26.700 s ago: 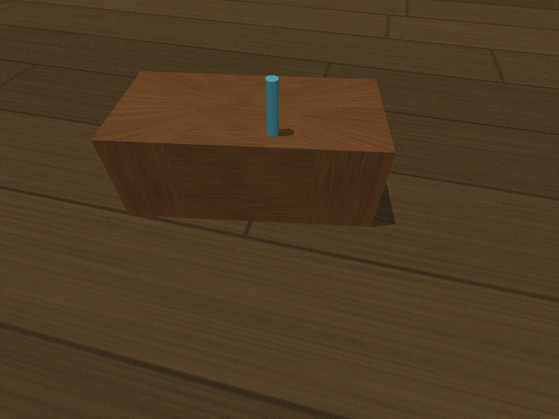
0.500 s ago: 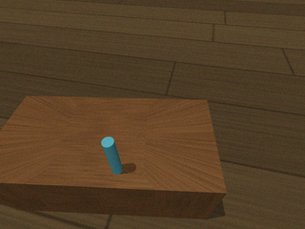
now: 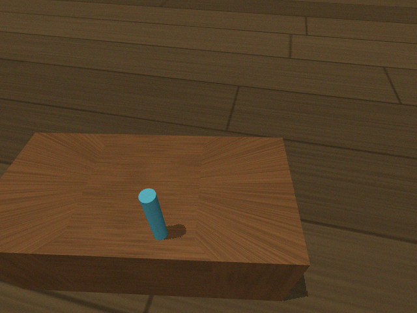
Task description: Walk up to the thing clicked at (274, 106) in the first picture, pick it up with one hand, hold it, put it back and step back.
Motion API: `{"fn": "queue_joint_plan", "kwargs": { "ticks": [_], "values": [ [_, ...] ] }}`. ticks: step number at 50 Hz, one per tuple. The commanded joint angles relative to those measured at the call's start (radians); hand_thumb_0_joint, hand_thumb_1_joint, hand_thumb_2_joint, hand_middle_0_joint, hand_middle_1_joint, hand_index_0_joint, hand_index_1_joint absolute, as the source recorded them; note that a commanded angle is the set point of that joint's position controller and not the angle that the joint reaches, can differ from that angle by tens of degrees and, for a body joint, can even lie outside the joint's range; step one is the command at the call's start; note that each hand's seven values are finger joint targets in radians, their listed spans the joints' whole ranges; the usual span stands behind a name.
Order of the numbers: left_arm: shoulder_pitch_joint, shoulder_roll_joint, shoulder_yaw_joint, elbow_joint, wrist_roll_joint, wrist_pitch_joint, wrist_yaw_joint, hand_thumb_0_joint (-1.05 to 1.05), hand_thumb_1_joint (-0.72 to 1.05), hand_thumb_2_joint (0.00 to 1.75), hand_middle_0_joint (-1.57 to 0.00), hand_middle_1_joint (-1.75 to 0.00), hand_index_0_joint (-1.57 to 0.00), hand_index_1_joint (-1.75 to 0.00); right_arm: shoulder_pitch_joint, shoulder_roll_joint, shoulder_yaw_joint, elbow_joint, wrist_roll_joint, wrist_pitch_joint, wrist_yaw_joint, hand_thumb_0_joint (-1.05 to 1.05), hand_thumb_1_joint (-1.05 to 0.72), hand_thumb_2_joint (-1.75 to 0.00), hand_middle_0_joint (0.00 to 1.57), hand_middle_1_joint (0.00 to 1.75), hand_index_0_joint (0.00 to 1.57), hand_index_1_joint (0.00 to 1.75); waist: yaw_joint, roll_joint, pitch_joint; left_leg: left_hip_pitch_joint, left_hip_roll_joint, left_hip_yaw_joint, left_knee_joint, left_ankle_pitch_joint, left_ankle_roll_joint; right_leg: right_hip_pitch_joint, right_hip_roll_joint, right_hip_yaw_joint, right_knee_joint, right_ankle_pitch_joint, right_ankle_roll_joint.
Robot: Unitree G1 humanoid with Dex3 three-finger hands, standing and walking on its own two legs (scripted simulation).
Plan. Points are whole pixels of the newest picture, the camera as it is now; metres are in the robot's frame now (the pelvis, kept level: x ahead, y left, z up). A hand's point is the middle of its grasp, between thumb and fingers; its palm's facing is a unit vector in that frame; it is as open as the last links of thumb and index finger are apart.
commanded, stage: stand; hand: left
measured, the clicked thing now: (154, 216) +0.43 +0.19 -0.21
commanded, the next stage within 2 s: step back in 0.66 s
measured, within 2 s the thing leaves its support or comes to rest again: neither
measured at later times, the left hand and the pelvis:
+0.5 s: hand out of the picture +0.07 +0.26 -0.15, palm faces +0.00 -0.94 -0.35, open 7.4 cm; pelvis +0.00 +0.00 +0.00, yaw +0 degrees
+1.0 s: hand out of the picture +0.09 +0.33 -0.18, palm faces -0.02 -0.92 -0.38, open 7.4 cm; pelvis -0.07 +0.06 -0.03, yaw +0 degrees
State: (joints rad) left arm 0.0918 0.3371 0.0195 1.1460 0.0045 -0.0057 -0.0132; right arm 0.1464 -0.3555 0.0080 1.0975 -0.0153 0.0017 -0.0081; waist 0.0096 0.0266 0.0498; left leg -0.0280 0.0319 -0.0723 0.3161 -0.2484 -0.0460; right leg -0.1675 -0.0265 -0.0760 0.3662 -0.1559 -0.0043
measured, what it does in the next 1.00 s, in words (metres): lifts its left foot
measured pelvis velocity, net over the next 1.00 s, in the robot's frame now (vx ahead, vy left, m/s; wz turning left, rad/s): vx -0.07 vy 0.06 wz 0.00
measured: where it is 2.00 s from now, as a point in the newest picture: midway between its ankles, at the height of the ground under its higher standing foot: outside the picture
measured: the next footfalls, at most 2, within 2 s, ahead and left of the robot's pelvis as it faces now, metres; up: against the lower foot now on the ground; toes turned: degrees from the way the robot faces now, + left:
right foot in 1.40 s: -0.11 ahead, -0.03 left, +0.00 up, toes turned -2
left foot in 1.78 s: -0.17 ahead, +0.22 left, +0.00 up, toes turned -6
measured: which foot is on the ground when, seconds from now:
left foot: down 0.00-1.00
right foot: down 0.00-0.98, up 1.00-1.00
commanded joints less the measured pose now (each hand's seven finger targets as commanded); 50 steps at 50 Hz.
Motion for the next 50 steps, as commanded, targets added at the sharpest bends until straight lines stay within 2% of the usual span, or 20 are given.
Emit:
{"fn": "queue_joint_plan", "kwargs": {
  "ticks": [1,5,13,21,25,30,32,33,35,36,37,38,39,41,44,46,47,48,49,50],
  "values": [
    [-0.032,0.223,0.04,-0.057,0.001,-0.022,0.018,0.0,0.9,0.9,-0.2,-0.3,-0.2,-0.3,-0.018,-0.198,-0.042,-0.05,-0.002,-0.022,-0.008,0.0,-0.9,-0.9,0.2,0.3,0.2,0.3,0.005,-0.019,-0.049,-0.115,0.09,-0.037,-0.069,0.141,0.048,0.112,-0.111,0.11,-0.045,0.116,-0.023],
    [-0.036,0.216,0.037,-0.061,0.002,-0.025,0.017,0.0,0.9,0.9,-0.2,-0.3,-0.2,-0.3,-0.02,-0.201,-0.042,-0.051,0.0,-0.024,-0.008,0.0,-0.9,-0.9,0.2,0.3,0.2,0.3,0.001,-0.016,-0.058,-0.118,0.092,-0.036,-0.061,0.164,0.05,0.129,-0.114,0.114,-0.041,0.162,-0.021],
    [-0.04,0.225,0.041,-0.058,0.004,-0.021,0.017,0.0,0.9,0.9,-0.2,-0.3,-0.2,-0.3,-0.012,-0.202,-0.045,-0.052,-0.003,-0.018,-0.005,0.0,-0.9,-0.9,0.2,0.3,0.2,0.3,0.0,-0.033,-0.03,-0.145,0.084,-0.033,-0.071,0.07,0.056,0.101,-0.107,0.122,-0.066,0.033,-0.02],
    [-0.032,0.216,0.035,-0.062,0.002,-0.025,0.019,0.0,0.9,0.9,-0.2,-0.3,-0.2,-0.3,-0.018,-0.21,-0.044,-0.054,0.0,-0.023,-0.008,0.0,-0.9,-0.9,0.2,0.3,0.2,0.3,-0.001,-0.014,-0.08,-0.108,0.094,-0.033,-0.056,0.189,0.049,0.133,-0.117,0.118,-0.035,0.2,-0.022],
    [-0.031,0.221,0.034,-0.061,0.002,-0.023,0.019,0.0,0.9,0.9,-0.2,-0.3,-0.2,-0.3,-0.01,-0.199,-0.038,-0.051,0.0,-0.023,-0.009,0.0,-0.9,-0.9,0.2,0.3,0.2,0.3,-0.005,-0.026,-0.085,-0.101,0.099,-0.032,-0.056,0.213,0.048,0.138,-0.117,0.113,-0.025,0.211,-0.021],
    [-0.025,0.223,0.033,-0.055,0.001,-0.021,0.019,0.0,0.9,0.9,-0.2,-0.3,-0.2,-0.3,-0.016,-0.202,-0.039,-0.046,-0.001,-0.02,-0.007,0.0,-0.9,-0.9,0.2,0.3,0.2,0.3,0.005,-0.032,-0.04,-0.116,0.091,-0.033,-0.066,0.125,0.05,0.098,-0.108,0.113,-0.053,0.102,-0.018],
    [-0.033,0.226,0.035,-0.058,0.003,-0.022,0.019,0.0,0.9,0.9,-0.2,-0.3,-0.2,-0.3,-0.012,-0.206,-0.043,-0.048,-0.002,-0.02,-0.007,0.0,-0.9,-0.9,0.2,0.3,0.2,0.3,0.0,-0.038,-0.049,-0.112,0.092,-0.031,-0.063,0.126,0.053,0.101,-0.114,0.121,-0.053,0.111,-0.021],
    [-0.046,0.286,0.081,-0.097,-0.013,-0.012,0.024,0.0,0.9,0.9,-0.2,-0.3,-0.2,-0.3,-0.056,-0.264,-0.068,-0.067,0.008,-0.002,0.0,0.0,-0.9,-0.9,0.2,0.3,0.2,0.3,0.007,-0.039,0.064,-0.202,0.057,-0.021,0.066,0.271,0.08,0.04,-0.116,0.147,0.013,0.326,-0.029],
    [-0.013,0.3,0.092,-0.116,-0.017,-0.006,0.032,0.0,0.9,0.9,-0.2,-0.3,-0.2,-0.3,-0.023,-0.221,-0.065,-0.089,0.021,0.007,0.0,0.0,-0.9,-0.9,0.2,0.3,0.2,0.3,0.003,-0.09,-0.014,-0.184,0.004,0.036,0.215,0.241,0.072,0.058,-0.186,0.191,0.007,0.439,-0.104],
    [-0.013,0.318,0.102,-0.13,-0.015,-0.004,0.034,0.0,0.9,0.9,-0.2,-0.3,-0.2,-0.3,-0.002,-0.214,-0.067,-0.096,0.026,0.013,0.0,0.0,-0.9,-0.9,0.2,0.3,0.2,0.3,0.0,-0.128,-0.051,-0.194,-0.038,0.064,0.318,0.154,0.063,0.062,-0.246,0.245,-0.018,0.45,-0.158],
    [-0.035,0.318,0.105,-0.156,-0.009,-0.004,0.037,0.0,0.9,0.9,-0.2,-0.3,-0.2,-0.3,0.01,-0.204,-0.072,-0.104,0.026,0.025,0.002,0.0,-0.9,-0.9,0.2,0.3,0.2,0.3,-0.003,-0.184,-0.073,-0.223,-0.074,0.069,0.46,-0.145,0.066,0.044,-0.319,0.302,-0.044,0.437,-0.218],
    [-0.055,0.317,0.106,-0.189,0.006,-0.004,0.038,0.0,0.9,0.9,-0.2,-0.3,-0.2,-0.3,0.022,-0.211,-0.081,-0.116,0.021,0.037,0.007,0.0,-0.9,-0.9,0.2,0.3,0.2,0.3,-0.002,-0.201,-0.096,-0.239,-0.078,0.026,0.602,-0.294,0.076,0.013,-0.364,0.345,-0.048,0.397,-0.26],
    [-0.074,0.317,0.11,-0.209,0.016,-0.002,0.04,0.0,0.9,0.9,-0.2,-0.3,-0.2,-0.3,0.035,-0.219,-0.086,-0.13,0.018,0.044,0.012,0.0,-0.9,-0.9,0.2,0.3,0.2,0.3,-0.013,-0.19,-0.111,-0.234,-0.054,-0.01,0.664,-0.309,0.085,-0.036,-0.366,0.322,-0.035,0.348,-0.27],
    [-0.134,0.304,0.103,-0.247,0.023,0.007,0.042,0.0,0.9,0.9,-0.2,-0.3,-0.2,-0.3,0.081,-0.218,-0.097,-0.142,0.025,0.048,0.019,0.0,-0.9,-0.9,0.2,0.3,0.2,0.3,-0.045,-0.209,-0.124,-0.211,-0.031,-0.03,0.662,-0.292,0.096,-0.101,-0.317,0.239,0.019,0.321,-0.235],
    [-0.134,0.299,0.098,-0.288,0.034,0.023,0.046,0.0,0.9,0.9,-0.2,-0.3,-0.2,-0.3,0.105,-0.224,-0.108,-0.162,0.019,0.052,0.019,0.0,-0.9,-0.9,0.2,0.3,0.2,0.3,-0.031,-0.23,-0.135,-0.246,-0.03,0.002,0.522,-0.233,0.077,-0.066,-0.282,0.226,0.089,0.301,-0.203],
    [-0.151,0.295,0.092,-0.309,0.019,0.039,0.044,0.0,0.9,0.9,-0.2,-0.3,-0.2,-0.3,0.142,-0.216,-0.114,-0.155,0.002,0.04,0.014,0.0,-0.9,-0.9,0.2,0.3,0.2,0.3,-0.059,-0.202,-0.13,-0.211,-0.025,0.042,0.225,-0.049,0.069,-0.054,-0.242,0.197,0.18,0.216,-0.145],
    [-0.13,0.27,0.086,-0.313,0.008,0.051,0.04,0.0,0.9,0.9,-0.2,-0.3,-0.2,-0.3,0.135,-0.222,-0.123,-0.155,-0.012,0.031,0.01,0.0,-0.9,-0.9,0.2,0.3,0.2,0.3,-0.059,-0.119,-0.109,-0.176,-0.014,0.023,0.096,0.089,0.058,-0.096,-0.179,0.155,0.272,0.123,-0.107],
    [-0.107,0.215,0.076,-0.322,-0.009,0.062,0.04,0.0,0.9,0.9,-0.2,-0.3,-0.2,-0.3,0.12,-0.288,-0.141,-0.17,-0.042,0.024,0.005,0.0,-0.9,-0.9,0.2,0.3,0.2,0.3,-0.044,0.106,-0.085,-0.158,0.12,-0.199,-0.003,0.31,0.063,-0.204,-0.022,0.118,0.446,-0.087,-0.055],
    [-0.077,0.188,0.072,-0.317,-0.011,0.072,0.049,0.0,0.9,0.9,-0.2,-0.3,-0.2,-0.3,0.048,-0.374,-0.153,-0.197,-0.049,0.02,0.004,0.0,-0.9,-0.9,0.2,0.3,0.2,0.3,-0.015,0.213,-0.051,-0.122,0.229,-0.351,-0.01,0.466,0.117,-0.366,0.139,0.171,0.574,-0.443,-0.025],
    [-0.052,0.225,0.083,-0.305,0.0,0.076,0.06,0.0,0.9,0.9,-0.2,-0.3,-0.2,-0.3,0.025,-0.39,-0.154,-0.219,-0.042,0.02,0.003,0.0,-0.9,-0.9,0.2,0.3,0.2,0.3,-0.023,0.143,-0.054,-0.192,0.285,-0.332,0.034,0.573,0.191,-0.326,0.134,0.253,0.689,-0.504,-0.017]
  ]
}}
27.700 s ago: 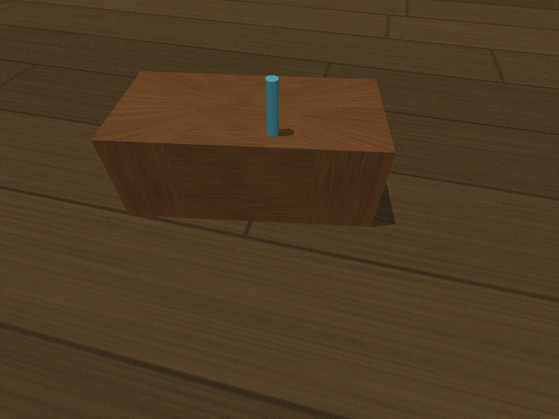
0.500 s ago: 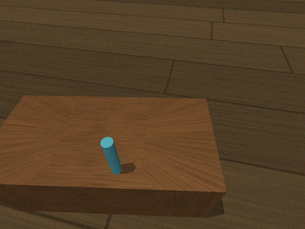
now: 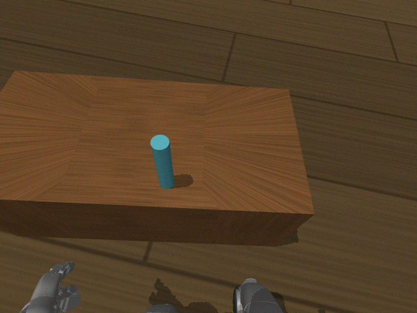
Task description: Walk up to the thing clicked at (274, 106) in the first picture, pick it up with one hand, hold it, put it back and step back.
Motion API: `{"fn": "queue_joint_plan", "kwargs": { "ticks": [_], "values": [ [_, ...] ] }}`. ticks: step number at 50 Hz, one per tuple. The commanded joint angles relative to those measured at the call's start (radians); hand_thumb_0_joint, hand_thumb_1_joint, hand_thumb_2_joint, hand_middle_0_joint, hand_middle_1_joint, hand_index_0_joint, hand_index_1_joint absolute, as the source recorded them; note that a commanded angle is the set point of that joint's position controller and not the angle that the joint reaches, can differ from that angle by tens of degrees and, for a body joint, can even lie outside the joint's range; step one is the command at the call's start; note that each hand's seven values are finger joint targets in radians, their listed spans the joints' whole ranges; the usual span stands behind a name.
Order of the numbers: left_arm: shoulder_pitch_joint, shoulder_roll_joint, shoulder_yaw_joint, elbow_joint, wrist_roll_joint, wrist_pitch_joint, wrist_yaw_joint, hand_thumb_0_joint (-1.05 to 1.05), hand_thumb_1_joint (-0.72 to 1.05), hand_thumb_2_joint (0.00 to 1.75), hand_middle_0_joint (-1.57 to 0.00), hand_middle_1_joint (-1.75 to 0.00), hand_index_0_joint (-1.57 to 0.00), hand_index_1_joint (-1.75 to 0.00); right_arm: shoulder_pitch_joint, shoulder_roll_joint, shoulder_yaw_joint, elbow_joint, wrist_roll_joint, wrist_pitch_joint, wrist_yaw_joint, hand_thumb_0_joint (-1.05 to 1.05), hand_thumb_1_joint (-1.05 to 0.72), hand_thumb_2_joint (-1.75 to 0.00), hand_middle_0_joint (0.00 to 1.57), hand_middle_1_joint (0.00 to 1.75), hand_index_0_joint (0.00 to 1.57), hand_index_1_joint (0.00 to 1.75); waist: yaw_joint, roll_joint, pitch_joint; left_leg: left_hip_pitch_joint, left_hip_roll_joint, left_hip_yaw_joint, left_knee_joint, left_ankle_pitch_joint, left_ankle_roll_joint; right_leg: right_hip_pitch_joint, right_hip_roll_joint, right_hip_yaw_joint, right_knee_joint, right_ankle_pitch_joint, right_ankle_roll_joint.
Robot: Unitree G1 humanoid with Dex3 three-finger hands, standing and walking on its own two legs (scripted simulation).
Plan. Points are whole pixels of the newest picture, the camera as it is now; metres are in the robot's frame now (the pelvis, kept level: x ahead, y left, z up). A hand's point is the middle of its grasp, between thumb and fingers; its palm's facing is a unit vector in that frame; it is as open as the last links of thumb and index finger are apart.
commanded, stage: step back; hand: left
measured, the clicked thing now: (163, 165) +0.50 +0.13 -0.18
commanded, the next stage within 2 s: none
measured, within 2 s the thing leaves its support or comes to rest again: neither
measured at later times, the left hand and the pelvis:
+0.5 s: hand out of the picture +0.05 +0.27 -0.13, palm faces -0.12 -0.91 -0.40, open 7.4 cm; pelvis -0.07 +0.01 +0.01, yaw -6 degrees
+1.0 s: hand out of the picture -0.06 +0.30 -0.14, palm faces -0.08 -0.93 -0.35, open 7.4 cm; pelvis -0.18 +0.03 +0.02, yaw -6 degrees
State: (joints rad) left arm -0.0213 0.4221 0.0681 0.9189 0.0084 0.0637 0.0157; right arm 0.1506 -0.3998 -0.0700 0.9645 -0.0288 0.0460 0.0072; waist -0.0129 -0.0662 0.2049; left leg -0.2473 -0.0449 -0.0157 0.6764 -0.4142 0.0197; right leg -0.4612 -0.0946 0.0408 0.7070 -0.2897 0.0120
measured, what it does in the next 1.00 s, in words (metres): walks backwards: right foot, then left foot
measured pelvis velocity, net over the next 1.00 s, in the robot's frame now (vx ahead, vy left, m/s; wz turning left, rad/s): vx -0.18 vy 0.03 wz -0.10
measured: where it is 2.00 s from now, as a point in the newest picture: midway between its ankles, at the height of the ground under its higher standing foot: outside the picture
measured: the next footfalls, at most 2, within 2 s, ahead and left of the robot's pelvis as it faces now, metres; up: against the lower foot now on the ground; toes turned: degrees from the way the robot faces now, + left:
right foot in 0.40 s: -0.04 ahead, -0.09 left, +0.00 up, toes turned -2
left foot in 0.78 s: -0.10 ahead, +0.16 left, +0.00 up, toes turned -6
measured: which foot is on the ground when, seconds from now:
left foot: down 0.00-0.44, up 0.46-0.76, down 0.78-1.00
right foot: up 0.00-0.38, down 0.40-0.80, up 0.82-1.00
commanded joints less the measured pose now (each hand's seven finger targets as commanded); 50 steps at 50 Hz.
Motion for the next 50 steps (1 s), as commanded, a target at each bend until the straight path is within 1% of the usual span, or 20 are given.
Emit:
{"fn": "queue_joint_plan", "kwargs": {
  "ticks": [1,3,4,8,12,17,19,21,22,23,24,26,28,34,38,40,41,42,45,50],
  "values": [
    [0.047,0.145,0.039,-0.069,-0.001,0.005,0.037,0.0,0.9,0.9,-0.2,-0.3,-0.2,-0.3,0.003,-0.36,-0.076,-0.104,-0.019,-0.025,-0.014,0.0,-0.9,-0.9,0.2,0.3,0.2,0.3,-0.023,0.319,-0.212,-0.046,0.413,-0.482,-0.369,0.639,0.184,-0.003,0.212,0.163,0.441,-0.371,-0.032],
    [0.051,0.175,0.045,-0.055,-0.007,0.0,0.035,0.0,0.9,0.9,-0.2,-0.3,-0.2,-0.3,-0.082,-0.284,-0.059,-0.13,-0.022,-0.031,-0.025,0.0,-0.9,-0.9,0.2,0.3,0.2,0.3,0.014,0.232,-0.188,0.012,0.317,-0.3,-0.294,0.653,0.18,-0.062,0.207,0.204,0.54,-0.251,-0.029],
    [0.111,0.164,0.041,-0.049,-0.016,0.0,0.03,0.0,0.9,0.9,-0.2,-0.3,-0.2,-0.3,-0.104,-0.233,-0.049,-0.13,-0.025,-0.033,-0.033,0.0,-0.9,-0.9,0.2,0.3,0.2,0.3,0.059,0.188,-0.188,0.094,0.233,-0.186,-0.255,0.689,0.119,-0.119,0.214,0.206,0.528,-0.168,-0.036],
    [0.138,0.141,0.041,-0.088,0.006,-0.016,0.02,0.0,0.9,0.9,-0.2,-0.3,-0.2,-0.3,0.022,-0.196,-0.052,-0.119,0.002,-0.036,-0.048,0.0,-0.9,-0.9,0.2,0.3,0.2,0.3,0.015,0.191,-0.278,0.386,0.247,-0.196,-0.183,0.791,0.093,-0.149,0.191,0.141,0.399,-0.145,0.003],
    [0.08,0.132,0.04,-0.133,0.007,-0.027,0.017,0.0,0.9,0.9,-0.2,-0.3,-0.2,-0.3,0.085,-0.207,-0.058,-0.127,0.007,-0.031,-0.055,0.0,-0.9,-0.9,0.2,0.3,0.2,0.3,-0.042,0.185,-0.259,0.405,0.289,-0.2,-0.167,0.806,0.161,-0.093,0.16,0.1,0.187,-0.208,0.015],
    [0.179,0.121,0.047,-0.104,0.015,-0.034,0.007,0.0,0.9,0.9,-0.2,-0.3,-0.2,-0.3,0.025,-0.225,-0.058,-0.162,0.017,-0.025,-0.046,0.0,-0.9,-0.9,0.2,0.3,0.2,0.3,-0.009,0.201,-0.283,0.258,0.294,-0.185,-0.138,0.706,0.171,0.123,0.126,0.001,-0.058,-0.133,-0.022],
    [0.246,0.11,0.048,-0.084,0.022,-0.04,0.005,0.0,0.9,0.9,-0.2,-0.3,-0.2,-0.3,-0.03,-0.228,-0.056,-0.18,0.024,-0.021,-0.041,0.0,-0.9,-0.9,0.2,0.3,0.2,0.3,0.033,0.163,-0.294,0.18,0.284,-0.163,-0.09,0.606,0.147,0.225,0.119,-0.016,-0.221,0.044,-0.044],
    [0.253,0.184,0.068,-0.093,0.032,-0.051,0.006,0.0,0.9,0.9,-0.2,-0.3,-0.2,-0.3,-0.06,-0.194,-0.043,-0.199,0.038,-0.022,-0.037,0.0,-0.9,-0.9,0.2,0.3,0.2,0.3,0.037,-0.018,-0.29,-0.037,0.178,-0.096,0.015,0.35,0.072,0.339,-0.008,0.187,-0.228,0.329,-0.116],
    [0.203,0.251,0.08,-0.116,0.018,-0.048,0.001,0.0,0.9,0.9,-0.2,-0.3,-0.2,-0.3,-0.097,-0.157,-0.034,-0.202,0.043,-0.019,-0.038,0.0,-0.9,-0.9,0.2,0.3,0.2,0.3,0.055,-0.195,-0.217,-0.108,-0.009,0.004,0.197,0.095,-0.001,0.239,-0.172,0.413,-0.316,0.409,-0.262],
    [0.164,0.275,0.084,-0.153,0.028,-0.052,0.001,0.0,0.9,0.9,-0.2,-0.3,-0.2,-0.3,-0.079,-0.168,-0.039,-0.191,0.036,-0.01,-0.046,0.0,-0.9,-0.9,0.2,0.3,0.2,0.3,0.069,-0.245,-0.175,-0.12,-0.045,-0.058,0.415,-0.246,-0.018,0.161,-0.301,0.542,-0.363,0.473,-0.363],
    [0.15,0.252,0.083,-0.17,0.025,-0.056,0.004,0.0,0.9,0.9,-0.2,-0.3,-0.2,-0.3,-0.039,-0.189,-0.043,-0.176,0.034,-0.009,-0.044,0.0,-0.9,-0.9,0.2,0.3,0.2,0.3,0.049,-0.189,-0.147,-0.127,-0.021,-0.142,0.496,-0.263,-0.022,0.13,-0.305,0.542,-0.349,0.524,-0.367],
    [0.125,0.185,0.071,-0.194,0.013,-0.052,0.011,0.0,0.9,0.9,-0.2,-0.3,-0.2,-0.3,-0.013,-0.179,-0.028,-0.152,0.042,-0.014,-0.039,0.0,-0.9,-0.9,0.2,0.3,0.2,0.3,0.028,-0.074,-0.159,-0.186,-0.065,-0.165,0.513,-0.18,-0.02,0.215,-0.174,0.301,-0.284,0.611,-0.292],
    [0.119,0.154,0.065,-0.202,0.019,-0.047,0.015,0.0,0.9,0.9,-0.2,-0.3,-0.2,-0.3,0.006,-0.171,-0.02,-0.146,0.036,-0.023,-0.045,0.0,-0.9,-0.9,0.2,0.3,0.2,0.3,0.031,-0.045,-0.199,-0.187,-0.079,-0.126,0.512,-0.127,-0.033,0.264,-0.105,0.21,-0.245,0.65,-0.248],
    [0.184,0.161,0.068,-0.235,0.029,-0.03,0.016,0.0,0.9,0.9,-0.2,-0.3,-0.2,-0.3,0.033,-0.149,-0.009,-0.179,0.024,-0.041,-0.051,0.0,-0.9,-0.9,0.2,0.3,0.2,0.3,0.052,-0.133,-0.289,-0.179,0.029,-0.043,0.052,-0.093,-0.041,0.493,-0.102,0.189,-0.162,0.641,-0.216],
    [0.147,0.172,0.06,-0.255,0.01,-0.002,-0.002,0.0,0.9,0.9,-0.2,-0.3,-0.2,-0.3,0.103,-0.165,-0.037,-0.147,0.003,-0.053,-0.046,0.0,-0.9,-0.9,0.2,0.3,0.2,0.3,0.008,-0.098,-0.295,0.061,0.023,0.013,-0.296,0.285,-0.015,0.296,-0.026,0.157,-0.05,0.371,-0.127],
    [0.153,0.1,0.049,-0.265,0.004,-0.003,-0.003,0.0,0.9,0.9,-0.2,-0.3,-0.2,-0.3,0.055,-0.313,-0.071,-0.169,-0.024,-0.056,-0.04,0.0,-0.9,-0.9,0.2,0.3,0.2,0.3,0.013,0.238,-0.249,0.148,0.361,-0.454,-0.361,0.408,0.124,-0.063,0.212,0.096,0.192,-0.22,-0.051],
    [0.098,0.151,0.074,-0.265,0.021,-0.001,0.011,0.0,0.9,0.9,-0.2,-0.3,-0.2,-0.3,0.033,-0.372,-0.082,-0.188,-0.009,-0.054,-0.034,0.0,-0.9,-0.9,0.2,0.3,0.2,0.3,-0.039,0.278,-0.214,-0.066,0.504,-0.551,-0.388,0.415,0.274,0.029,0.213,0.142,0.409,-0.382,-0.026],
    [0.099,0.175,0.079,-0.253,0.028,-0.001,0.013,0.0,0.9,0.9,-0.2,-0.3,-0.2,-0.3,-0.015,-0.356,-0.08,-0.192,-0.01,-0.059,-0.039,0.0,-0.9,-0.9,0.2,0.3,0.2,0.3,-0.02,0.248,-0.17,-0.135,0.507,-0.564,-0.4,0.351,0.297,0.039,0.182,0.182,0.519,-0.342,-0.026],
    [0.246,0.158,0.086,-0.193,0.003,-0.001,-0.004,0.0,0.9,0.9,-0.2,-0.3,-0.2,-0.3,-0.115,-0.23,-0.044,-0.223,-0.015,-0.065,-0.043,0.0,-0.9,-0.9,0.2,0.3,0.2,0.3,0.085,0.184,-0.169,0.0,0.29,-0.203,-0.308,0.501,0.177,-0.05,0.218,0.193,0.596,-0.185,-0.027],
    [0.213,0.137,0.079,-0.212,0.017,-0.016,-0.009,0.0,0.9,0.9,-0.2,-0.3,-0.2,-0.3,0.026,-0.22,-0.053,-0.211,0.001,-0.062,-0.045,0.0,-0.9,-0.9,0.2,0.3,0.2,0.3,0.004,0.223,-0.233,0.234,0.295,-0.187,-0.218,0.612,0.217,-0.093,0.187,0.138,0.43,-0.202,0.034]
  ]
}}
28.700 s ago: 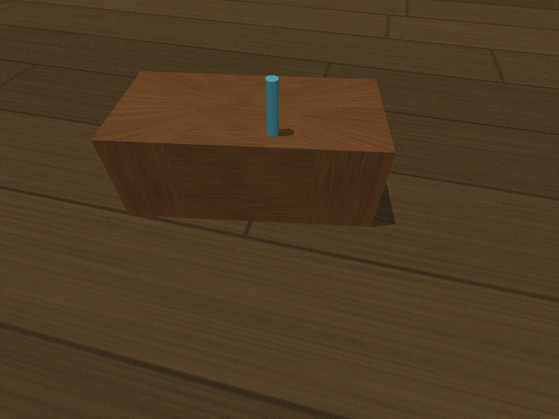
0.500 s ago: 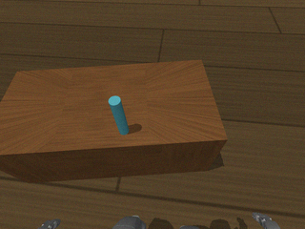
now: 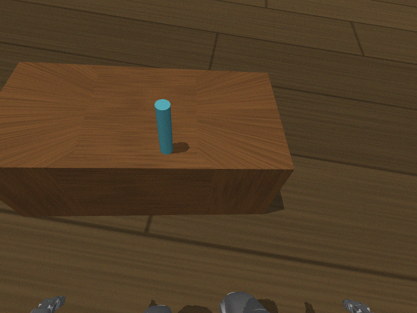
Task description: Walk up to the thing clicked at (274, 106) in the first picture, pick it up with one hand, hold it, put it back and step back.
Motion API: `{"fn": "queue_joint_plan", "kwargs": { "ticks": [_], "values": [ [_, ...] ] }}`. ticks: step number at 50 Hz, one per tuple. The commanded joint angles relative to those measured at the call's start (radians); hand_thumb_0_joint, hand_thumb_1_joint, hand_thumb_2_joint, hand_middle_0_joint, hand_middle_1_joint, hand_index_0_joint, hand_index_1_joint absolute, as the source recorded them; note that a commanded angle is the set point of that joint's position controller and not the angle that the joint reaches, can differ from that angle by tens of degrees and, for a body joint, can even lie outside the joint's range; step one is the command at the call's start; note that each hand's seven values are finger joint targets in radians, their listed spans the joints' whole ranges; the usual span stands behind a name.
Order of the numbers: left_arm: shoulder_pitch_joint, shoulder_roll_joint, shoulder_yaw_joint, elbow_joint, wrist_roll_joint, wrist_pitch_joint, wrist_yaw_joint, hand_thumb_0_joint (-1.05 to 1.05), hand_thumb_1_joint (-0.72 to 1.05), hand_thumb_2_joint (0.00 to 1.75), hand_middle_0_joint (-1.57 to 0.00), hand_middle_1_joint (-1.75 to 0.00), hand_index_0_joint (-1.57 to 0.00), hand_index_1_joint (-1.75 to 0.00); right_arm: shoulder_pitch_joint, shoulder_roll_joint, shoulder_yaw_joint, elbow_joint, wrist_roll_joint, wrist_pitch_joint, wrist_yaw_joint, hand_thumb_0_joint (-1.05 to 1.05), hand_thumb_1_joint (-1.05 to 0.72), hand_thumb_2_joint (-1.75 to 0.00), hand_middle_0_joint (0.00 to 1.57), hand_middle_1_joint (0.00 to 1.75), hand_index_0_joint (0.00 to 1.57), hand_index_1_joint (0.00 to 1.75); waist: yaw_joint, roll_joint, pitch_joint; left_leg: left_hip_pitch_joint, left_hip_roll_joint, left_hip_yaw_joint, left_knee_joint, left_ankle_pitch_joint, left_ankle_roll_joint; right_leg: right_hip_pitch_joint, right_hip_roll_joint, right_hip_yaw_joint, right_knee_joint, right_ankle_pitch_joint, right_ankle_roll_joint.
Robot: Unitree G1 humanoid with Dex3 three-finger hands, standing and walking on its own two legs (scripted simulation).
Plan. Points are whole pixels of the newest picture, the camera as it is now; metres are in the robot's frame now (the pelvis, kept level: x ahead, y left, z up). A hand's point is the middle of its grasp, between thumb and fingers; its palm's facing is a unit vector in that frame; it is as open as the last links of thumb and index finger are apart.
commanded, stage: step back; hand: left
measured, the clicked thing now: (164, 129) +0.67 +0.16 -0.20
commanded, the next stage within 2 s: none
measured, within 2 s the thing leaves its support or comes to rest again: neither
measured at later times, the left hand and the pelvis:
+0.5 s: hand out of the picture -0.01 +0.22 -0.14, palm faces +0.01 -0.90 -0.44, open 7.4 cm; pelvis -0.14 -0.05 -0.01, yaw +2 degrees
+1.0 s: hand out of the picture -0.24 +0.16 -0.14, palm faces -0.01 -0.90 -0.43, open 7.4 cm; pelvis -0.29 -0.11 -0.01, yaw -2 degrees
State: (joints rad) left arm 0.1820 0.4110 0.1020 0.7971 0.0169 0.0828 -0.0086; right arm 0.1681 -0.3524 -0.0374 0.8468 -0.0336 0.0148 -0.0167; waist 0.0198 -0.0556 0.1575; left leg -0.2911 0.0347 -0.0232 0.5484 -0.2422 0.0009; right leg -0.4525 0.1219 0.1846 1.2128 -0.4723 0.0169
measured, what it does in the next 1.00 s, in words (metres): walks backwards: right foot, then left foot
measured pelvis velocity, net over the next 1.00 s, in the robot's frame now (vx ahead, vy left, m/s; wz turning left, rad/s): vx -0.29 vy -0.11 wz -0.03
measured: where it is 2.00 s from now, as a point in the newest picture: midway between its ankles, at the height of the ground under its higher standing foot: outside the picture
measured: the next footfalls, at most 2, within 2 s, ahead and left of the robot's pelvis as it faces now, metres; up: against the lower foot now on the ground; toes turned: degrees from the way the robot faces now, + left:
right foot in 0.16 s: -0.05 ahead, -0.17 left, +0.00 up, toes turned +1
left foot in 0.52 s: -0.13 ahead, +0.06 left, +0.00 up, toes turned +0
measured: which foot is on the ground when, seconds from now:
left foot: down 0.00-0.20, up 0.22-0.50, down 0.52-0.90, up 0.92-1.00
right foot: up 0.00-0.14, down 0.16-0.54, up 0.56-0.84, down 0.86-1.00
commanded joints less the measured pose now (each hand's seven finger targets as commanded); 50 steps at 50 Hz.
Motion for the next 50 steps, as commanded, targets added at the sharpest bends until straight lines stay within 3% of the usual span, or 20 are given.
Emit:
{"fn": "queue_joint_plan", "kwargs": {
  "ticks": [1,5,8,9,10,11,12,15,20,23,25,27,28,29,32,39,43,45,46,50],
  "values": [
    [0.007,0.145,0.042,-0.092,0.01,-0.037,0.015,0.0,0.9,0.9,-0.2,-0.3,-0.2,-0.3,0.018,-0.269,-0.088,-0.097,0.006,-0.029,-0.022,0.0,-0.9,-0.9,0.2,0.3,0.2,0.3,-0.041,0.217,-0.201,0.305,0.218,-0.166,-0.078,0.447,0.245,-0.095,-0.041,-0.017,-0.135,-0.025,0.034],
    [0.048,0.143,0.038,-0.06,0.003,-0.046,0.01,0.0,0.9,0.9,-0.2,-0.3,-0.2,-0.3,-0.026,-0.305,-0.095,-0.122,0.0,-0.011,-0.019,0.0,-0.9,-0.9,0.2,0.3,0.2,0.3,-0.029,0.279,-0.243,0.202,0.216,-0.132,-0.009,0.403,0.21,0.116,-0.117,-0.116,-0.506,-0.001,0.014],
    [0.164,0.143,0.04,0.017,0.013,-0.058,0.011,0.0,0.9,0.9,-0.2,-0.3,-0.2,-0.3,-0.075,-0.303,-0.086,-0.135,0.019,0.012,-0.013,0.0,-0.9,-0.9,0.2,0.3,0.2,0.3,0.023,0.229,-0.265,0.061,0.146,-0.09,0.098,0.271,0.142,0.311,-0.087,-0.195,-0.823,0.277,-0.022],
    [0.162,0.193,0.055,0.02,0.025,-0.06,0.01,0.0,0.9,0.9,-0.2,-0.3,-0.2,-0.3,-0.077,-0.265,-0.074,-0.139,0.025,0.016,-0.01,0.0,-0.9,-0.9,0.2,0.3,0.2,0.3,0.019,0.136,-0.237,-0.084,0.083,-0.087,0.157,0.092,0.091,0.357,-0.145,-0.071,-0.804,0.276,-0.048],
    [0.155,0.291,0.08,-0.005,0.032,-0.062,0.01,0.0,0.9,0.9,-0.2,-0.3,-0.2,-0.3,-0.082,-0.208,-0.059,-0.168,0.033,0.014,-0.012,0.0,-0.9,-0.9,0.2,0.3,0.2,0.3,0.034,-0.138,-0.188,-0.291,-0.093,-0.056,0.323,-0.201,0.025,0.335,-0.352,0.251,-0.855,0.256,-0.136],
    [0.041,0.388,0.09,-0.053,0.036,-0.056,0.014,0.0,0.9,0.9,-0.2,-0.3,-0.2,-0.3,-0.108,-0.231,-0.076,-0.16,0.034,0.017,-0.034,0.0,-0.9,-0.9,0.2,0.3,0.2,0.3,0.066,-0.292,-0.141,-0.211,-0.126,-0.091,0.57,-0.412,-0.005,0.067,-0.529,0.427,-0.921,0.285,-0.315],
    [-0.033,0.353,0.084,-0.078,0.026,-0.06,0.021,0.0,0.9,0.9,-0.2,-0.3,-0.2,-0.3,-0.09,-0.27,-0.093,-0.139,0.039,0.015,-0.034,0.0,-0.9,-0.9,0.2,0.3,0.2,0.3,0.025,-0.252,-0.066,-0.145,-0.072,-0.155,0.663,-0.393,0.002,-0.077,-0.544,0.418,-0.944,0.301,-0.322],
    [-0.12,0.215,0.051,-0.089,0.02,-0.064,0.026,0.0,0.9,0.9,-0.2,-0.3,-0.2,-0.3,0.017,-0.23,-0.062,-0.074,0.048,0.01,-0.027,0.0,-0.9,-0.9,0.2,0.3,0.2,0.3,-0.053,-0.124,-0.093,-0.212,-0.153,-0.132,0.676,-0.248,0.007,0.135,-0.31,0.012,-0.763,0.576,-0.195],
    [0.01,0.178,0.044,-0.092,0.029,-0.056,0.045,0.0,0.9,0.9,-0.2,-0.3,-0.2,-0.3,-0.01,-0.202,-0.046,-0.092,0.029,-0.012,-0.028,0.0,-0.9,-0.9,0.2,0.3,0.2,0.3,0.04,-0.139,-0.165,-0.248,-0.104,-0.06,0.383,-0.285,-0.022,0.399,-0.324,0.028,-0.689,0.705,-0.222],
    [-0.027,0.194,0.042,-0.114,0.015,-0.047,0.049,0.0,0.9,0.9,-0.2,-0.3,-0.2,-0.3,0.063,-0.199,-0.054,-0.078,0.014,-0.019,-0.023,0.0,-0.9,-0.9,0.2,0.3,0.2,0.3,0.01,-0.165,-0.241,-0.128,-0.036,-0.024,0.091,-0.209,0.001,0.441,-0.368,0.05,-0.601,0.757,-0.211],
    [-0.052,0.191,0.031,-0.123,0.002,-0.031,0.04,0.0,0.9,0.9,-0.2,-0.3,-0.2,-0.3,0.124,-0.201,-0.066,-0.048,0.01,-0.026,-0.019,0.0,-0.9,-0.9,0.2,0.3,0.2,0.3,-0.021,-0.094,-0.273,0.029,-0.065,0.031,-0.176,0.085,0.014,0.376,-0.307,-0.019,-0.491,0.677,-0.157],
    [-0.013,0.117,0.01,-0.137,-0.007,-0.023,0.031,0.0,0.9,0.9,-0.2,-0.3,-0.2,-0.3,0.078,-0.321,-0.099,-0.067,-0.015,-0.026,-0.021,0.0,-0.9,-0.9,0.2,0.3,0.2,0.3,0.015,0.168,-0.285,0.223,0.203,-0.343,-0.159,0.409,0.117,0.033,-0.135,-0.097,-0.301,0.228,-0.066],
    [-0.044,0.138,0.019,-0.139,-0.01,-0.021,0.042,0.0,0.9,0.9,-0.2,-0.3,-0.2,-0.3,0.025,-0.394,-0.104,-0.088,-0.01,-0.021,-0.011,0.0,-0.9,-0.9,0.2,0.3,0.2,0.3,-0.002,0.235,-0.241,0.109,0.341,-0.454,-0.168,0.464,0.253,-0.016,-0.038,-0.094,-0.148,-0.159,-0.042],
    [-0.084,0.174,0.029,-0.13,0.0,-0.02,0.051,0.0,0.9,0.9,-0.2,-0.3,-0.2,-0.3,0.01,-0.427,-0.114,-0.095,-0.006,-0.023,-0.016,0.0,-0.9,-0.9,0.2,0.3,0.2,0.3,-0.044,0.29,-0.203,-0.04,0.43,-0.572,-0.212,0.375,0.341,0.039,-0.07,-0.013,-0.009,-0.208,-0.035],
    [-0.021,0.172,0.038,-0.076,-0.011,-0.021,0.034,0.0,0.9,0.9,-0.2,-0.3,-0.2,-0.3,-0.086,-0.281,-0.072,-0.107,-0.016,-0.021,-0.02,0.0,-0.9,-0.9,0.2,0.3,0.2,0.3,0.026,0.161,-0.145,-0.005,0.222,-0.223,-0.142,0.426,0.233,0.003,-0.029,0.024,0.073,-0.061,-0.04],
    [0.004,0.135,0.014,-0.052,0.001,-0.057,0.029,0.0,0.9,0.9,-0.2,-0.3,-0.2,-0.3,-0.006,-0.279,-0.079,-0.099,-0.007,0.007,-0.009,0.0,-0.9,-0.9,0.2,0.3,0.2,0.3,-0.033,0.275,-0.213,0.226,0.201,-0.172,-0.034,0.433,0.24,0.046,-0.1,-0.13,-0.428,-0.052,0.015],
    [0.113,0.15,0.022,0.038,0.01,-0.076,0.038,0.0,0.9,0.9,-0.2,-0.3,-0.2,-0.3,-0.093,-0.27,-0.065,-0.108,0.023,0.039,0.003,0.0,-0.9,-0.9,0.2,0.3,0.2,0.3,0.023,0.243,-0.282,0.08,0.12,-0.097,0.121,0.3,0.135,0.302,-0.106,-0.182,-0.853,0.299,-0.02],
    [0.08,0.323,0.067,0.017,0.027,-0.076,0.034,0.0,0.9,0.9,-0.2,-0.3,-0.2,-0.3,-0.082,-0.176,-0.039,-0.141,0.03,0.031,-0.006,0.0,-0.9,-0.9,0.2,0.3,0.2,0.3,0.022,-0.152,-0.201,-0.326,-0.145,-0.074,0.345,-0.296,0.02,0.344,-0.396,0.251,-0.839,0.406,-0.143],
    [0.024,0.388,0.076,-0.019,0.034,-0.076,0.041,0.0,0.9,0.9,-0.2,-0.3,-0.2,-0.3,-0.113,-0.209,-0.064,-0.14,0.022,0.038,-0.027,0.0,-0.9,-0.9,0.2,0.3,0.2,0.3,0.078,-0.215,-0.155,-0.26,-0.107,-0.161,0.567,-0.415,-0.006,0.094,-0.578,0.437,-0.906,0.379,-0.323],
    [-0.123,0.211,0.033,-0.038,0.018,-0.085,0.048,0.0,0.9,0.9,-0.2,-0.3,-0.2,-0.3,0.001,-0.219,-0.052,-0.046,0.033,0.036,-0.017,0.0,-0.9,-0.9,0.2,0.3,0.2,0.3,-0.057,-0.051,-0.102,-0.234,-0.157,-0.164,0.653,-0.233,0.001,0.16,-0.32,-0.024,-0.738,0.677,-0.153]
  ]
}}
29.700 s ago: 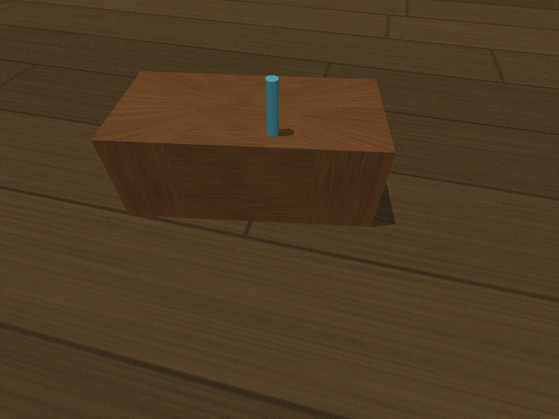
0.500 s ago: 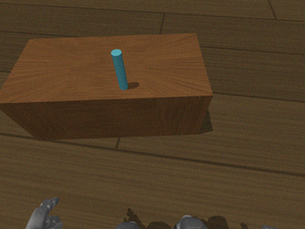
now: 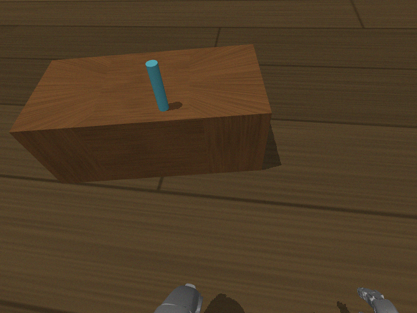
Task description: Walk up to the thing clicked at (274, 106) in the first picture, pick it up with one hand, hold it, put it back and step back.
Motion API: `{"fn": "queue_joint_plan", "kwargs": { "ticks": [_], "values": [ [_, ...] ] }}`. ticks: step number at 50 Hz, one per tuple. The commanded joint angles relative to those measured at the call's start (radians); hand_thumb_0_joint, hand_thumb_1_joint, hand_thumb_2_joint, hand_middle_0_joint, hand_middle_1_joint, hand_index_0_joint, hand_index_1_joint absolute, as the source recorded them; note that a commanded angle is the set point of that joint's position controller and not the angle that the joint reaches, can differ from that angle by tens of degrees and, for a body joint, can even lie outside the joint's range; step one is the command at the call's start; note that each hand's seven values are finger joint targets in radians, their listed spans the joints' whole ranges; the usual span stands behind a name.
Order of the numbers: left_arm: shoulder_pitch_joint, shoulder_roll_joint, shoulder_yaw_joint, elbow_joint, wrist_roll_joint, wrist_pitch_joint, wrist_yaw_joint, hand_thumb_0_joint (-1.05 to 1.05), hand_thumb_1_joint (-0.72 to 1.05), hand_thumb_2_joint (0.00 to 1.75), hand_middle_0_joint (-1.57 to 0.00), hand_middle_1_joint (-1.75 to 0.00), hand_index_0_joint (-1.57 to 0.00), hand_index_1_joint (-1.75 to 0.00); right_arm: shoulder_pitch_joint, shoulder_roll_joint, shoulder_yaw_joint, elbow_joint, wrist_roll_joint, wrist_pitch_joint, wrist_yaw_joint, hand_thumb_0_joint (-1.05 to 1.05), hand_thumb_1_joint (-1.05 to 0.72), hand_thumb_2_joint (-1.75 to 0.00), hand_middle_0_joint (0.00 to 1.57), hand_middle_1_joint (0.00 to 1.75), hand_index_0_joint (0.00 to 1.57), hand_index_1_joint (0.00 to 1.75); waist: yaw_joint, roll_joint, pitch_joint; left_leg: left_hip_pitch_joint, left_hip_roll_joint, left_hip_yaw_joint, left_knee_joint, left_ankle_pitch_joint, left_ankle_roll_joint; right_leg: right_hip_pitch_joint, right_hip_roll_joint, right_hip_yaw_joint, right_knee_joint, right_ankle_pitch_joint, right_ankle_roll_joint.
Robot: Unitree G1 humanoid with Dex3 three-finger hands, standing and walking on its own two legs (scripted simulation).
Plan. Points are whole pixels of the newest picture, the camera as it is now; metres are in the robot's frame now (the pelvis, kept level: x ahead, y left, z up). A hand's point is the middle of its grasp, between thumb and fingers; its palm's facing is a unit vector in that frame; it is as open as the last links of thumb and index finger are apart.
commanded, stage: step back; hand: left
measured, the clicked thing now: (158, 87) +0.95 +0.31 -0.20
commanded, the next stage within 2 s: stand in 1.18 s
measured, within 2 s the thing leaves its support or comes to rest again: neither
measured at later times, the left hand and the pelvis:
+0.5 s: hand out of the picture -0.10 +0.31 -0.15, palm faces +0.16 -0.91 -0.39, open 7.4 cm; pelvis -0.11 +0.03 +0.01, yaw +8 degrees
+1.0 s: hand out of the picture -0.04 +0.34 -0.15, palm faces +0.09 -0.91 -0.40, open 7.4 cm; pelvis -0.07 +0.06 -0.01, yaw +6 degrees
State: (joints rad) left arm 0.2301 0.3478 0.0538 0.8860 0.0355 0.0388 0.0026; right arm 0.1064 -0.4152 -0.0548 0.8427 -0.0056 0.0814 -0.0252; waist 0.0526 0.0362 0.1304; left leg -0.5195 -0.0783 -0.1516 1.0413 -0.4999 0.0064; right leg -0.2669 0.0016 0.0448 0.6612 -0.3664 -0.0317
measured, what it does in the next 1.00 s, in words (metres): steps on the spot: left foot, then right foot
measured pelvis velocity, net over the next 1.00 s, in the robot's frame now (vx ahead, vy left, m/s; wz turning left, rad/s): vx -0.07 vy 0.06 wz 0.10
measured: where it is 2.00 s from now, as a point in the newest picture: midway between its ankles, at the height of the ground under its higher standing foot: outside the picture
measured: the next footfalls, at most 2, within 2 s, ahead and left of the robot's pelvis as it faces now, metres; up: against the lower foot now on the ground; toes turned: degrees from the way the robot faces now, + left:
left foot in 0.32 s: -0.10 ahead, +0.14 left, +0.00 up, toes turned +8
right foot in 0.66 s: -0.02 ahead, -0.08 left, +0.00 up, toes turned +4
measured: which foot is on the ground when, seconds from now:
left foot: up 0.00-0.30, down 0.32-0.68, up 0.70-0.96, down 0.98-1.00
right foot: down 0.00-0.36, up 0.38-0.64, down 0.66-1.00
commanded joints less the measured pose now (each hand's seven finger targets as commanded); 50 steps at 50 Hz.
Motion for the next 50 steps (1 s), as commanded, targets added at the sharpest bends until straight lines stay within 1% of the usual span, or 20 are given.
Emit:
{"fn": "queue_joint_plan", "kwargs": {
  "ticks": [1,6,12,16,17,18,19,22,29,32,33,34,35,36,37,40,45,48,49,50],
  "values": [
    [-0.134,0.266,0.084,-0.122,0.002,-0.042,0.038,0.0,0.9,0.9,-0.2,-0.3,-0.2,-0.3,0.061,-0.143,-0.03,-0.042,-0.003,-0.032,-0.013,0.0,-0.9,-0.9,0.2,0.3,0.2,0.3,-0.07,-0.152,-0.101,-0.01,-0.046,-0.023,0.175,0.03,-0.013,0.013,-0.189,0.104,-0.163,0.623,-0.106],
    [0.042,0.269,0.092,-0.092,0.005,-0.046,0.049,0.0,0.9,0.9,-0.2,-0.3,-0.2,-0.3,0.007,-0.138,-0.031,-0.059,-0.018,-0.043,-0.007,0.0,-0.9,-0.9,0.2,0.3,0.2,0.3,0.04,-0.204,-0.182,-0.078,0.012,0.021,-0.013,-0.021,-0.041,0.302,-0.251,0.191,-0.149,0.513,-0.158],
    [-0.026,0.337,0.106,-0.097,-0.001,-0.049,0.045,0.0,0.9,0.9,-0.2,-0.3,-0.2,-0.3,0.085,-0.181,-0.053,-0.009,-0.033,-0.043,0.024,0.0,-0.9,-0.9,0.2,0.3,0.2,0.3,-0.001,-0.277,-0.177,0.144,0.083,0.096,-0.288,-0.051,-0.009,0.113,-0.331,0.279,-0.278,-0.011,-0.17],
    [-0.093,0.278,0.075,-0.093,0.005,-0.04,0.035,0.0,0.9,0.9,-0.2,-0.3,-0.2,-0.3,0.225,-0.184,-0.079,0.082,-0.041,-0.048,0.052,0.0,-0.9,-0.9,0.2,0.3,0.2,0.3,-0.087,-0.085,-0.146,0.492,0.075,0.089,-0.614,0.017,0.059,-0.244,-0.186,0.075,-0.144,-0.32,-0.052],
    [-0.08,0.216,0.055,-0.098,-0.003,-0.04,0.033,0.0,0.9,0.9,-0.2,-0.3,-0.2,-0.3,0.233,-0.241,-0.09,0.078,-0.059,-0.054,0.049,0.0,-0.9,-0.9,0.2,0.3,0.2,0.3,-0.107,0.175,-0.11,0.507,0.255,-0.253,-0.783,-0.274,0.118,-0.447,-0.059,-0.031,0.129,-0.338,-0.004],
    [-0.115,0.238,0.064,-0.086,-0.011,-0.043,0.036,0.0,0.9,0.9,-0.2,-0.3,-0.2,-0.3,0.123,-0.295,-0.087,0.036,-0.058,-0.058,0.043,0.0,-0.9,-0.9,0.2,0.3,0.2,0.3,-0.106,0.182,-0.019,0.274,0.422,-0.45,-0.882,-0.493,0.209,-0.445,0.012,-0.044,0.274,-0.218,0.025],
    [-0.136,0.288,0.077,-0.063,-0.004,-0.048,0.033,0.0,0.9,0.9,-0.2,-0.3,-0.2,-0.3,0.047,-0.29,-0.082,0.022,-0.046,-0.066,0.046,0.0,-0.9,-0.9,0.2,0.3,0.2,0.3,-0.095,0.142,0.036,0.08,0.451,-0.455,-0.916,-0.527,0.244,-0.309,-0.032,0.028,0.326,-0.199,0.023],
    [-0.036,0.245,0.072,-0.003,-0.021,-0.053,0.006,0.0,0.9,0.9,-0.2,-0.3,-0.2,-0.3,-0.047,-0.177,-0.049,0.006,-0.058,-0.093,0.03,0.0,-0.9,-0.9,0.2,0.3,0.2,0.3,-0.025,0.05,0.02,0.163,0.263,-0.125,-0.822,-0.137,0.133,-0.236,0.01,0.047,0.323,-0.017,0.016],
    [-0.05,0.227,0.057,0.015,-0.008,-0.083,-0.012,0.0,0.9,0.9,-0.2,-0.3,-0.2,-0.3,0.063,-0.203,-0.072,0.034,-0.051,-0.094,0.041,0.0,-0.9,-0.9,0.2,0.3,0.2,0.3,-0.089,0.15,-0.036,0.31,0.307,-0.074,-0.758,-0.11,0.182,-0.14,0.0,-0.053,0.004,-0.12,0.033],
    [0.053,0.208,0.054,0.061,0.004,-0.103,0.002,0.0,0.9,0.9,-0.2,-0.3,-0.2,-0.3,0.034,-0.198,-0.072,0.026,-0.033,-0.079,0.044,0.0,-0.9,-0.9,0.2,0.3,0.2,0.3,-0.03,0.089,-0.065,0.233,0.286,0.001,-0.603,0.023,0.154,0.096,0.033,-0.096,-0.244,0.037,0.004],
    [0.102,0.221,0.059,0.073,0.008,-0.113,0.011,0.0,0.9,0.9,-0.2,-0.3,-0.2,-0.3,0.035,-0.146,-0.056,0.021,-0.026,-0.077,0.042,0.0,-0.9,-0.9,0.2,0.3,0.2,0.3,-0.006,0.014,-0.103,0.205,0.239,0.054,-0.461,0.103,0.118,0.202,0.008,-0.026,-0.32,0.087,-0.001],
    [0.127,0.288,0.081,0.077,0.019,-0.124,0.02,0.0,0.9,0.9,-0.2,-0.3,-0.2,-0.3,0.039,-0.082,-0.035,-0.001,-0.018,-0.083,0.042,0.0,-0.9,-0.9,0.2,0.3,0.2,0.3,-0.001,-0.176,-0.123,0.058,0.137,0.138,-0.241,0.079,0.064,0.31,-0.123,0.224,-0.372,0.053,-0.039],
    [0.12,0.359,0.094,0.066,0.013,-0.124,0.022,0.0,0.9,0.9,-0.2,-0.3,-0.2,-0.3,-0.001,-0.091,-0.035,-0.024,-0.02,-0.084,0.039,0.0,-0.9,-0.9,0.2,0.3,0.2,0.3,0.023,-0.242,-0.07,-0.128,0.042,0.15,-0.138,-0.088,0.017,0.281,-0.32,0.533,-0.424,-0.097,-0.143],
    [0.08,0.381,0.095,0.041,0.01,-0.122,0.019,0.0,0.9,0.9,-0.2,-0.3,-0.2,-0.3,-0.001,-0.16,-0.056,-0.008,-0.027,-0.084,0.029,0.0,-0.9,-0.9,0.2,0.3,0.2,0.3,0.018,-0.162,-0.014,-0.07,0.09,0.032,-0.089,-0.102,0.011,0.144,-0.405,0.609,-0.42,-0.113,-0.225],
    [0.048,0.356,0.093,0.025,0.003,-0.123,0.017,0.0,0.9,0.9,-0.2,-0.3,-0.2,-0.3,0.023,-0.181,-0.064,0.004,-0.027,-0.094,0.031,0.0,-0.9,-0.9,0.2,0.3,0.2,0.3,-0.001,-0.139,0.016,-0.07,0.115,0.027,-0.063,-0.087,0.015,0.128,-0.412,0.556,-0.395,0.001,-0.263],
    [0.041,0.276,0.071,0.015,-0.014,-0.13,0.023,0.0,0.9,0.9,-0.2,-0.3,-0.2,-0.3,0.045,-0.149,-0.054,0.029,-0.017,-0.104,0.036,0.0,-0.9,-0.9,0.2,0.3,0.2,0.3,-0.023,-0.116,-0.057,-0.051,0.118,0.04,-0.096,0.029,0.002,0.22,-0.274,0.257,-0.312,0.4,-0.178],
    [-0.045,0.27,0.052,-0.015,-0.011,-0.111,0.024,0.0,0.9,0.9,-0.2,-0.3,-0.2,-0.3,0.065,-0.101,-0.043,0.046,-0.009,-0.111,0.034,0.0,-0.9,-0.9,0.2,0.3,0.2,0.3,-0.04,-0.212,-0.132,0.211,0.116,0.18,-0.379,0.178,-0.02,0.073,-0.21,0.048,-0.182,0.643,-0.125],
    [-0.057,0.252,0.04,-0.036,-0.023,-0.079,0.019,0.0,0.9,0.9,-0.2,-0.3,-0.2,-0.3,0.133,-0.119,-0.058,0.092,-0.018,-0.12,0.017,0.0,-0.9,-0.9,0.2,0.3,0.2,0.3,-0.073,-0.155,-0.179,0.387,0.064,0.23,-0.587,0.465,-0.002,0.02,-0.132,-0.003,0.022,0.53,-0.057],
    [-0.039,0.225,0.032,-0.039,-0.029,-0.072,0.018,0.0,0.9,0.9,-0.2,-0.3,-0.2,-0.3,0.141,-0.162,-0.069,0.096,-0.024,-0.123,0.009,0.0,-0.9,-0.9,0.2,0.3,0.2,0.3,-0.078,-0.074,-0.206,0.464,0.139,0.14,-0.583,0.57,0.031,-0.052,-0.084,-0.012,0.102,0.424,-0.03],
    [-0.017,0.184,0.021,-0.039,-0.042,-0.062,0.018,0.0,0.9,0.9,-0.2,-0.3,-0.2,-0.3,0.139,-0.214,-0.076,0.088,-0.031,-0.128,0.001,0.0,-0.9,-0.9,0.2,0.3,0.2,0.3,-0.078,0.058,-0.241,0.488,0.312,-0.087,-0.618,0.609,0.108,-0.144,0.009,-0.015,0.221,0.19,0.007]
  ]
}}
